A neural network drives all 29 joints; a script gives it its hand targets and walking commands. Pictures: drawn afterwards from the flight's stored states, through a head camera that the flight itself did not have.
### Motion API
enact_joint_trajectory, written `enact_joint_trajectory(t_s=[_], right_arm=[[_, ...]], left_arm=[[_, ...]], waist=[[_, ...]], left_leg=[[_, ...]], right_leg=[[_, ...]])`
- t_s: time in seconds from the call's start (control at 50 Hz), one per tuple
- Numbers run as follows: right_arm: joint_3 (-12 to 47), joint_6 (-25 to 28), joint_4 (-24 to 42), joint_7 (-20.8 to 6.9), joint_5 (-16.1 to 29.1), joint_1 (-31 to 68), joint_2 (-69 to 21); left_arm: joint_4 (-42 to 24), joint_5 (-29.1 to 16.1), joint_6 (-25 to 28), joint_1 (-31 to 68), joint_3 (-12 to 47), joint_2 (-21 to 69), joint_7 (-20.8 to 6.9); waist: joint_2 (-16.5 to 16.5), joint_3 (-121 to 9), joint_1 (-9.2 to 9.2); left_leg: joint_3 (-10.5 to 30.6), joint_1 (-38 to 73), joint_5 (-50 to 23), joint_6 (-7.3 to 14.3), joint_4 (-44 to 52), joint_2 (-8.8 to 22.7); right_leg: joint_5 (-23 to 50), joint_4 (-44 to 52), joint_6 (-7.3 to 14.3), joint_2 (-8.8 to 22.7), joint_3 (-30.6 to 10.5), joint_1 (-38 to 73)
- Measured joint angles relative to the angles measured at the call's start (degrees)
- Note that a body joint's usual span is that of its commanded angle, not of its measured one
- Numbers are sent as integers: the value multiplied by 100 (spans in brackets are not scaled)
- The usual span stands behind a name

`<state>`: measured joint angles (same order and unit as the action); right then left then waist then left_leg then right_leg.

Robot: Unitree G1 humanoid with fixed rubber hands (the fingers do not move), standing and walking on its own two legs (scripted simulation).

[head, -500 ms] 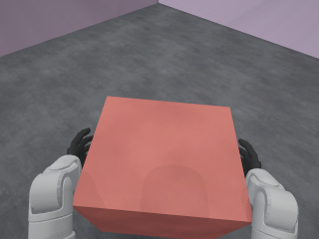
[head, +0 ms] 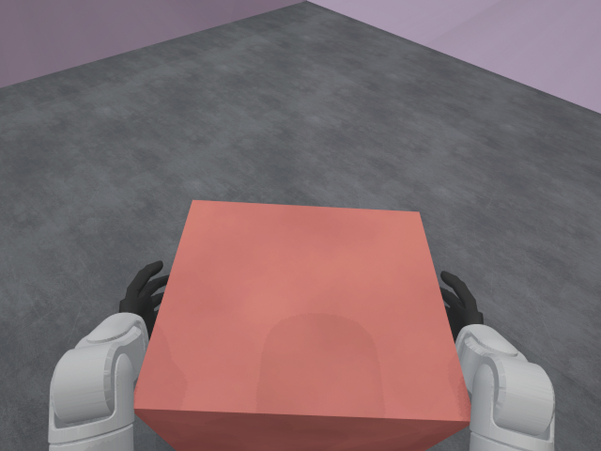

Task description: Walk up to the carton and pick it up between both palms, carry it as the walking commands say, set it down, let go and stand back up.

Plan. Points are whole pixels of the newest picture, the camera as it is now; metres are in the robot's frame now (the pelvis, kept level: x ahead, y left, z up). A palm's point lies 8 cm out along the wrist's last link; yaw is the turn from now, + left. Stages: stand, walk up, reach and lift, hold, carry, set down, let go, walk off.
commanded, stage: carry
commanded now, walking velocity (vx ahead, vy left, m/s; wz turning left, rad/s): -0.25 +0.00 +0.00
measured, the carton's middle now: (299, 341) +0.26 +0.02 +0.00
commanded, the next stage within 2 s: none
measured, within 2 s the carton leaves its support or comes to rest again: neither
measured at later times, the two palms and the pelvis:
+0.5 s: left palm out of the picture +0.07 +0.14 +0.09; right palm out of the picture +0.04 -0.25 +0.07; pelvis -0.19 -0.03 +0.00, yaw -2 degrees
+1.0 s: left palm out of the picture -0.07 +0.18 +0.08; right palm out of the picture -0.09 -0.21 +0.08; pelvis -0.33 -0.01 +0.00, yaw -1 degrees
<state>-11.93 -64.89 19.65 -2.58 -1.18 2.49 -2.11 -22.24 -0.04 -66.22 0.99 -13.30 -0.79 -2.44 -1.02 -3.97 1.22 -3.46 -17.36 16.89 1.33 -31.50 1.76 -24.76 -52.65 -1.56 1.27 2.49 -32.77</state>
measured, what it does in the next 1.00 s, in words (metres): walks backwards: right foot, then left foot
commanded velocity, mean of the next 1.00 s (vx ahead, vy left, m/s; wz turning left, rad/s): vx -0.12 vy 0.00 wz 0.00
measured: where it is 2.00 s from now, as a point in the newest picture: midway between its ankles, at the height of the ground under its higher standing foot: outside the picture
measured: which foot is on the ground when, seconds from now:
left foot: down 0.00-0.28, up 0.30-0.62, down 0.64-1.00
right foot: up 0.00-0.24, down 0.26-0.66, up 0.68-0.88, down 0.90-1.00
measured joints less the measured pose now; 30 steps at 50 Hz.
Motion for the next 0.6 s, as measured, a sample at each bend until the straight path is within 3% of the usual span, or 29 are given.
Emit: enact_joint_trajectory(t_s=[0.04,0.1,0.2,0.28,0.34,0.4,0.44,0.52,0.6], right_arm=[[-20,4,137,3,-66,-96,-62],[-50,9,325,2,-77,-102,-50],[-37,-32,355,11,-134,40,-6],[-21,-30,361,8,-140,64,97],[-95,-77,311,-7,23,-122,246],[-56,-154,338,-10,140,-146,329],[-27,-153,354,-1,181,-72,348],[11,-126,358,15,220,113,424],[22,-127,217,11,231,221,463]], left_arm=[[48,-85,-2,68,14,-51,-1],[29,-136,6,222,69,-107,4],[130,-157,6,440,78,-173,4],[212,-118,63,501,75,-93,-14],[234,52,119,256,123,198,-10],[0,120,78,26,94,323,-5],[-132,121,47,23,44,336,-6],[-246,143,47,129,8,330,-10],[-204,210,23,173,41,301,-7]], waist=[[10,33,102],[19,52,171],[178,-43,74],[304,-68,-31],[256,17,-151],[150,80,-314],[123,83,-385],[90,15,-395],[18,-119,-283]], left_leg=[[57,-97,-147,-6,43,61],[87,-303,-386,-10,89,101],[48,-710,-771,-61,157,221],[-46,-1116,-1012,-188,24,277],[20,-1520,600,-313,-1370,104],[103,-1741,827,-359,-2955,-129],[104,-1633,781,-411,-3231,-179],[14,-996,1113,-443,-2402,-195],[-97,-103,963,-337,-756,-229]], right_leg=[[-60,-903,-23,-86,-60,-51],[-197,-1058,-84,-89,-31,225],[-409,527,12,-123,149,1129],[609,2276,138,-143,153,1764],[695,1986,291,-29,58,1490],[883,2077,302,126,-52,1362],[1070,2161,302,167,-82,1242],[1411,2295,300,215,-55,979],[1710,2376,242,255,15,724]])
